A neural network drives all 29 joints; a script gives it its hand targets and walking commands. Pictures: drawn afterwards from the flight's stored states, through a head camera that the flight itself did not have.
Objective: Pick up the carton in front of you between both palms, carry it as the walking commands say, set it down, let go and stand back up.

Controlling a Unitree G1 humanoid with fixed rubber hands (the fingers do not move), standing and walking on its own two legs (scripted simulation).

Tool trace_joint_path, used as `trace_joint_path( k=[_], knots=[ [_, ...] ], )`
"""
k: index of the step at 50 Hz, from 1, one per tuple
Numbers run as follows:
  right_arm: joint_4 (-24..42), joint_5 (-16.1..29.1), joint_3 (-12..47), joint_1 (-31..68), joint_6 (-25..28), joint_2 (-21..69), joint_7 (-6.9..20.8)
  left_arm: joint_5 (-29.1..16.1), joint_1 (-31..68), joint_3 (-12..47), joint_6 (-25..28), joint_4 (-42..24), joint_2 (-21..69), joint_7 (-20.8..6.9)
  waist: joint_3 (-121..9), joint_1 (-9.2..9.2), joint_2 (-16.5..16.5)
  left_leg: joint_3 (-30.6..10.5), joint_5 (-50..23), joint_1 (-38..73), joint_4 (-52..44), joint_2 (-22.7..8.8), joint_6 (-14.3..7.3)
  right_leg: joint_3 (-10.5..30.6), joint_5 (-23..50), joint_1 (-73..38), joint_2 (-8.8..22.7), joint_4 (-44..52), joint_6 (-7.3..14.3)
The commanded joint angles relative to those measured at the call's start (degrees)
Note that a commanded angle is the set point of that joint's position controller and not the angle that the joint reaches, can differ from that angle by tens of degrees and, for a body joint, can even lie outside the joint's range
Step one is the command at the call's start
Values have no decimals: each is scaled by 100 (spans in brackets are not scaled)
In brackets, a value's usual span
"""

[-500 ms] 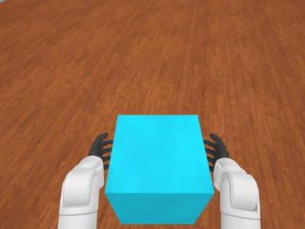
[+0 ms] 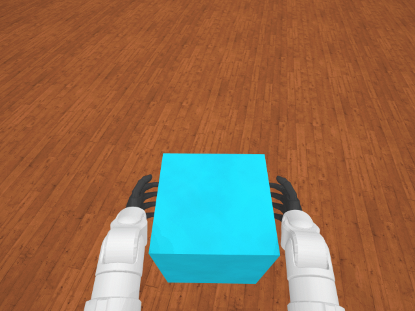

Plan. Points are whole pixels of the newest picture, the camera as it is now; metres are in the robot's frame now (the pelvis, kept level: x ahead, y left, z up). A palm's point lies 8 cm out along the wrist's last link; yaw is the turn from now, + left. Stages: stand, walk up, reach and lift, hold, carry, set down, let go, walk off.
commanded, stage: carry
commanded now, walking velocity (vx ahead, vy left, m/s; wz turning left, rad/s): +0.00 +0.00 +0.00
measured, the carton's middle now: (212, 223) +0.31 +0.00 -0.05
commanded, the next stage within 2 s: hold in 1.08 s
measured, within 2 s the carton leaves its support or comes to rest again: neither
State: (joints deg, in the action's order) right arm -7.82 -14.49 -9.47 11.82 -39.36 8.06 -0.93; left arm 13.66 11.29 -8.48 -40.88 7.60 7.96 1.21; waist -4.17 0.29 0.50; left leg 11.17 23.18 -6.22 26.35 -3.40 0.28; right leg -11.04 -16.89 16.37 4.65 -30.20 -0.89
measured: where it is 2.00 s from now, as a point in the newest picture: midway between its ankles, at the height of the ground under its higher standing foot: outside the picture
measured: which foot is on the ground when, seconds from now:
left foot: down 0.00-1.00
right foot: down 0.00-1.00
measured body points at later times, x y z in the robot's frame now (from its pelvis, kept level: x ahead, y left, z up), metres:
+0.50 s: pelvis -0.06 +0.00 +0.00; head -0.10 -0.01 +0.45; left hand +0.23 +0.15 +0.03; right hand +0.23 -0.16 +0.03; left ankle -0.11 +0.09 -0.73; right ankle -0.02 -0.12 -0.73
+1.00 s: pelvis -0.10 -0.01 +0.00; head -0.11 -0.02 +0.45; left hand +0.20 +0.14 +0.03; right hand +0.20 -0.16 +0.03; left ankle -0.11 +0.09 -0.73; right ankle -0.02 -0.12 -0.73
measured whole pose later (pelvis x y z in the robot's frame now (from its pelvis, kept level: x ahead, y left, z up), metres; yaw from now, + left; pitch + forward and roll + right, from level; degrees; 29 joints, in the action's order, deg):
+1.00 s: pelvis -0.10 -0.01 +0.00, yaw +0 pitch +1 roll +0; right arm -8.0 -14.4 -10.1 11.7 -42.3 8.0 -1.1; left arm 13.0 11.6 -8.5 -43.1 9.1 8.0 1.6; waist -3.7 0.2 0.9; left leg 11.9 17.2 -13.1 29.7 -3.4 -0.8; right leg -11.6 -7.6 20.7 5.5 -27.6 1.3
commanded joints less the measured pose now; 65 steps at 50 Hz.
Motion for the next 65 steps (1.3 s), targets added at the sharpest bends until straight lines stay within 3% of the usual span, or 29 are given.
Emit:
trace_joint_path(
  k=[1,3,4,7,8,14,16,20,27,43,46,48,54,55,56,59,63,65],
  knots=[
    [306,1155,2852,2072,396,4663,1157,-1207,2317,2951,529,-195,4903,-1099,-1884,-24,-40,-277,-4473,210,522,-578,38,243,4700,-1346,445,-244,157],
    [391,1309,3058,2231,352,4897,1197,-1357,2385,3112,513,-281,5121,-1123,-1887,-20,-219,-290,-3790,50,393,-488,66,331,5027,-1402,548,-284,218],
    [481,1363,3182,2286,337,4965,1218,-1394,2419,3184,506,-400,5163,-1121,-1877,-23,-289,-304,-3713,110,310,-493,84,332,4721,-1271,514,-249,228],
    [685,1556,3428,2272,196,4967,1219,-1546,2369,3425,402,-727,5186,-1106,-1760,-21,-50,-289,-3971,359,203,-644,52,239,3235,-853,387,-47,135],
    [773,1587,3504,2256,130,4901,1209,-1576,2300,3435,327,-785,5132,-1095,-1714,-8,-17,-284,-3708,349,168,-673,39,252,2909,-813,395,-12,135],
    [583,1446,3205,1782,-228,4579,1155,-1463,2037,3333,-32,-791,4777,-1033,-1718,-19,202,-328,-3425,54,194,-723,-51,394,2940,-839,574,-46,185],
    [344,1284,2901,1872,-195,4504,1166,-1321,2186,3075,4,-590,4668,-1036,-1558,-18,120,-317,-2854,-92,85,-725,-56,374,2540,-799,564,48,167],
    [184,1315,2876,2348,-36,4730,1222,-1324,2669,2966,137,-411,4860,-1111,-1124,0,69,-396,-1690,-499,-273,-709,-71,438,1698,-587,563,352,129],
    [-67,1351,2874,2650,-95,4977,1284,-1333,2781,2773,67,151,5144,-1241,-853,14,-133,-504,-528,-756,-582,-694,-113,516,814,-387,555,664,105],
    [274,1459,3135,2458,-106,5126,1316,-1541,2750,3198,71,-433,5281,-1262,-1393,0,-56,-489,-957,-645,-334,-660,-136,541,1265,-505,615,613,126],
    [324,1453,3156,2427,-116,5032,1295,-1557,2705,3175,70,-418,5272,-1257,-1436,-3,-26,-503,-1095,-670,-305,-664,-130,516,1473,-550,630,568,127],
    [251,1446,3131,2355,-123,5031,1294,-1494,2603,3085,63,-373,5169,-1249,-1522,-3,-183,-527,-1153,-611,-266,-679,-136,520,1525,-568,624,534,137],
    [224,1412,3076,2362,-131,5016,1287,-1428,2564,2984,64,-283,5145,-1255,-1434,-12,-89,-528,-1194,-692,-256,-647,-125,536,1591,-496,643,546,138],
    [151,1306,2867,1774,-122,5077,1296,-1216,2121,2567,132,156,5190,-1330,-470,-70,421,-1656,-2332,-859,-835,596,-276,1344,2269,-2178,-906,603,320],
    [417,1321,2810,2005,14,4876,1302,-1094,2171,2409,303,-76,4954,-1285,-595,122,286,-1674,-2386,-1068,-735,597,-294,1540,2284,-2389,-859,581,365],
    [277,1153,2631,2137,124,4677,1284,-868,1994,2230,456,64,4977,-1218,-525,141,214,-1784,-1950,-909,-877,622,-248,1553,2038,-2706,-853,640,285],
    [685,1448,3258,2308,106,5018,1288,-1169,2237,2740,447,-183,5149,-1221,-871,92,47,-1759,-1944,-347,-869,698,-272,1559,1959,-2493,-919,707,178],
    [584,1326,3136,2266,62,4908,1239,-1180,2339,2692,406,-114,5069,-1240,-753,-8,-29,-1773,-1657,-352,-916,660,-288,1534,1619,-2403,-930,745,163]
  ],
)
